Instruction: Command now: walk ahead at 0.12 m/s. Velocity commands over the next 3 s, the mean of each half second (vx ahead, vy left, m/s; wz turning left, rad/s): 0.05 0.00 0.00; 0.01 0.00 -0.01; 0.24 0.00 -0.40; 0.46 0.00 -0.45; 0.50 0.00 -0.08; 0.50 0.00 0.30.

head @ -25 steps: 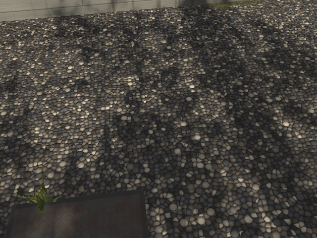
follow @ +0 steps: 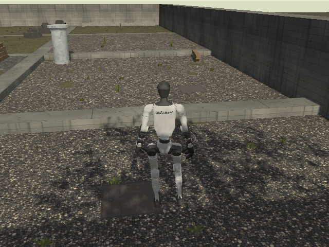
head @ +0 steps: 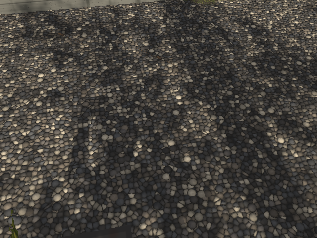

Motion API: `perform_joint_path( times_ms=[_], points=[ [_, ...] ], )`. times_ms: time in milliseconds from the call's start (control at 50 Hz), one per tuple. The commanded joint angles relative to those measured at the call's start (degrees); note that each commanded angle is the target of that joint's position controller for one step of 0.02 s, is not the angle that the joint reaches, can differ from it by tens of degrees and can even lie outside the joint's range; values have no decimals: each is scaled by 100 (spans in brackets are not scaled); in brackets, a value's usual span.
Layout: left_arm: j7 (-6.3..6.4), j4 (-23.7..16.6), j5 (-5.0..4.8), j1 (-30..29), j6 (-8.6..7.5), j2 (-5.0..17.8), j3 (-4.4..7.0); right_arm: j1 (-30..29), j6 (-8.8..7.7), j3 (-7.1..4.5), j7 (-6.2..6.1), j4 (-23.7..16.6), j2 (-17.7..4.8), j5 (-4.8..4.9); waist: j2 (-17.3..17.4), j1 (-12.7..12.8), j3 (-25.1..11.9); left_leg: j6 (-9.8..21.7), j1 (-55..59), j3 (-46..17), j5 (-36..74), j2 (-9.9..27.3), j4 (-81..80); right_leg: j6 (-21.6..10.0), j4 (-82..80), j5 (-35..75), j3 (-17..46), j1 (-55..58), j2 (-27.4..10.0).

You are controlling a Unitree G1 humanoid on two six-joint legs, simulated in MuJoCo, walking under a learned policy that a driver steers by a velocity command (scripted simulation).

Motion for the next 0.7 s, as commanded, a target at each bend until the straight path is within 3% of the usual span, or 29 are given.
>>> perform_joint_path(
  times_ms=[20,80,140,160,180,200,220,240,300,380,500,700],
  points=[
    [68,73,56,942,189,106,12,-440,-34,-117,-108,-337,-750,2,705,394,-829,993,-595,-633,2325,1456,-610,92,-1075,585,-111,1512,-53],
    [66,11,35,546,321,315,82,-262,114,-145,-184,-248,-853,109,722,240,-654,865,-718,-999,-472,1515,-782,41,-1756,811,-145,1700,0],
    [65,59,125,449,307,348,130,-172,198,-35,-229,-170,-530,201,522,314,-286,402,-917,-1115,-2050,1209,-490,-195,-2927,937,-245,2146,83],
    [74,61,165,525,285,444,138,60,197,11,-224,-94,-400,183,284,257,-219,150,-975,-1056,-2212,1013,-201,-318,-3277,1277,111,2295,-246],
    [98,74,96,379,274,888,228,541,190,-26,-229,-32,-423,153,-401,-181,-68,-59,-1009,-625,-2025,517,98,-554,-3345,1260,385,2080,-461],
    [55,200,65,321,243,661,208,546,243,-8,-281,8,-319,136,-850,-189,-130,-184,-316,-251,-1564,358,290,-630,-3650,129,402,1367,-363],
    [20,198,68,208,201,398,161,425,299,-27,-321,31,-397,124,-738,-135,-23,-250,25,-233,-1314,374,418,-545,-3819,-365,372,1041,-218],
    [2,207,86,111,167,319,142,400,348,-40,-350,70,-421,133,-598,-132,-20,-249,150,-252,-1204,416,466,-430,-3821,-300,283,980,-124],
    [-5,286,27,154,71,319,155,418,381,-42,-360,170,-419,123,-210,-67,-190,-207,191,-359,-852,524,468,-349,-3508,753,107,1384,7],
    [-1,425,4,332,74,310,158,313,355,-44,-336,244,-382,174,48,48,-401,-237,266,-376,-348,564,554,-409,-3201,1681,-9,1805,71],
    [-11,549,-3,373,148,256,151,368,431,-45,-352,393,-314,195,211,70,-341,-279,398,-380,-48,577,658,-426,-3096,2010,-92,1880,138],
    [1,707,0,336,240,149,148,384,491,-72,-395,556,-295,203,203,76,-135,-310,430,-415,-68,606,617,-388,-3149,1862,-172,1909,219]
  ],
)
